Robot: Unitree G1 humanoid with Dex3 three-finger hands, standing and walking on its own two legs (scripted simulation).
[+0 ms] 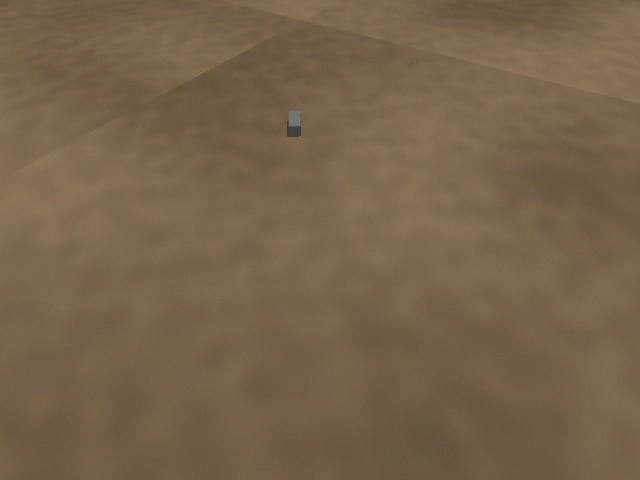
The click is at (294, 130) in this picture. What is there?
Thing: lying carton
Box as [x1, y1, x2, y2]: [289, 111, 300, 134]
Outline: 289,111 289,134 300,134 299,111
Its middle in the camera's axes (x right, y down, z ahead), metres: -0.16 -0.70 +2.26
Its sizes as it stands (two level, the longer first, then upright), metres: 0.164 0.066 0.058
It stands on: the floor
